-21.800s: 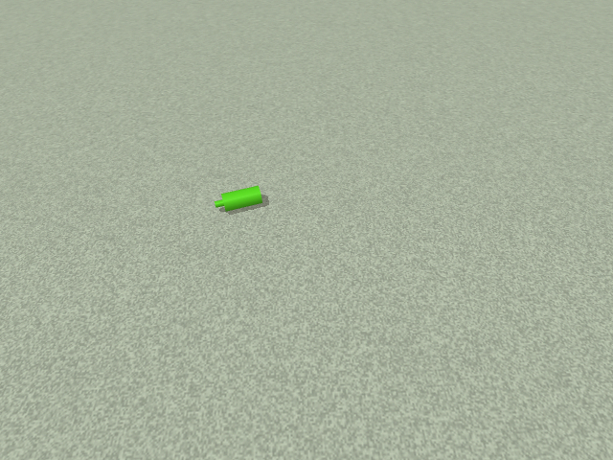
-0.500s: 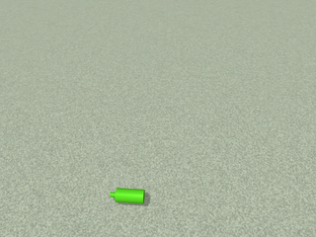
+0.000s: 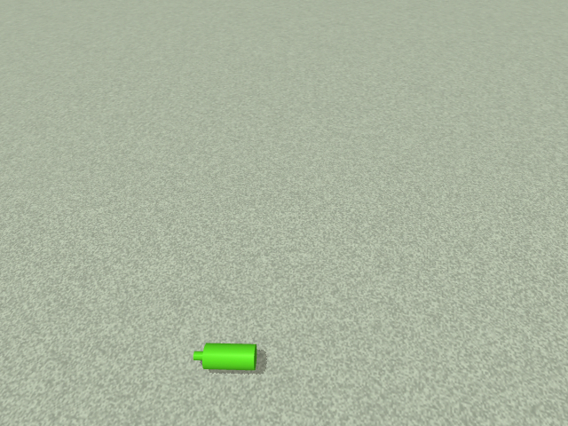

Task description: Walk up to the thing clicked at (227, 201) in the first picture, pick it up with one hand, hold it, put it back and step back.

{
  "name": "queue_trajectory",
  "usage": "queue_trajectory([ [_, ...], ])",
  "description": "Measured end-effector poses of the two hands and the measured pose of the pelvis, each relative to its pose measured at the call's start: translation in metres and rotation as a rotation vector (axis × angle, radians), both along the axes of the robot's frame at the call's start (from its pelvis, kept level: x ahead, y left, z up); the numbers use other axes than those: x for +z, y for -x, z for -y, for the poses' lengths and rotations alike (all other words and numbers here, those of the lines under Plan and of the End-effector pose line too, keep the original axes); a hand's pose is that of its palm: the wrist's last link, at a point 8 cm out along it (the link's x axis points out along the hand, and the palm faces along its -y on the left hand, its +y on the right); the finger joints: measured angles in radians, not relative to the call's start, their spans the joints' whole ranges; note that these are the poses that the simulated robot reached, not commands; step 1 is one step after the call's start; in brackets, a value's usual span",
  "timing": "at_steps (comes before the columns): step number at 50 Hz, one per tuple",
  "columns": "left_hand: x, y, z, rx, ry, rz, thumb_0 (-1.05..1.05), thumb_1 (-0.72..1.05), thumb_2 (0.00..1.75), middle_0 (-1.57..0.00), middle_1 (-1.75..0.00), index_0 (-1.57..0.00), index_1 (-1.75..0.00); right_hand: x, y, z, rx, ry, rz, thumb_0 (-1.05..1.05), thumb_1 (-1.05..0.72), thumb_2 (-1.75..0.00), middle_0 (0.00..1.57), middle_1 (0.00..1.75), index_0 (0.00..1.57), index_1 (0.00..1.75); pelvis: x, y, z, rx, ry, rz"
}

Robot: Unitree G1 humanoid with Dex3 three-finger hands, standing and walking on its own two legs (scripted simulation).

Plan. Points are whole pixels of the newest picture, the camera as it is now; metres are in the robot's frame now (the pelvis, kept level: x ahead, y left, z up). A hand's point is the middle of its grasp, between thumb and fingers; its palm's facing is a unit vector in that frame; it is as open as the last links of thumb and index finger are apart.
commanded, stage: stand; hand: left
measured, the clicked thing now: (224, 356) +0.47 +0.24 -0.74
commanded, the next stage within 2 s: none
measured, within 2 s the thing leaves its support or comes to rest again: neither
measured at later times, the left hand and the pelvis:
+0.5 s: hand out of the picture +0.05 +0.24 -0.15, palm faces -0.02 -0.94 -0.34, open 7.3 cm; pelvis -0.02 -0.01 +0.00, yaw +1 degrees
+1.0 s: hand out of the picture +0.05 +0.24 -0.15, palm faces -0.02 -0.94 -0.34, open 7.3 cm; pelvis -0.02 -0.01 +0.00, yaw +1 degrees
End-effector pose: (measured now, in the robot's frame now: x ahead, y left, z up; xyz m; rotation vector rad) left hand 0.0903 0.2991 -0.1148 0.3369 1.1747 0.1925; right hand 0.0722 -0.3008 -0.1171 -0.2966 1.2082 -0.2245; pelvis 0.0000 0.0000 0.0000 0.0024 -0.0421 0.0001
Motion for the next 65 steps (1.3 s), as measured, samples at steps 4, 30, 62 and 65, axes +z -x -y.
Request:
queue_trajectory([
  [4,0.0,0.005,0.002,0.008,0.004,-0.018,0.0,0.9,0.9,-0.2,-0.3,-0.21,-0.3,0.0,0.004,-0.002,0.0,-0.002,-0.014,0.01,-0.91,-0.9,0.21,0.29,0.2,0.3,0.002,0.003,0.001,0.002,0.0,-0.002],
  [30,-0.002,0.054,0.011,0.034,0.014,-0.073,0.0,0.9,0.9,-0.2,-0.3,-0.21,-0.3,0.0,0.024,0.005,0.022,-0.011,-0.034,0.0,-0.91,-0.9,0.21,0.29,0.2,0.3,0.004,0.023,0.01,0.011,0.003,-0.008],
  [62,-0.001,0.039,0.015,0.031,0.012,-0.063,0.0,0.9,0.9,-0.2,-0.3,-0.21,-0.3,-0.001,0.018,0.009,0.036,-0.005,-0.051,0.0,-0.91,-0.9,0.21,0.29,0.2,0.3,0.004,0.013,0.014,0.017,0.002,-0.019],
  [65,-0.001,0.036,0.015,0.032,0.012,-0.059,0.0,0.9,0.9,-0.2,-0.3,-0.21,-0.3,-0.001,0.014,0.009,0.038,-0.004,-0.045,0.0,-0.91,-0.9,0.21,0.29,0.2,0.3,0.004,0.011,0.015,0.017,0.002,-0.018],
])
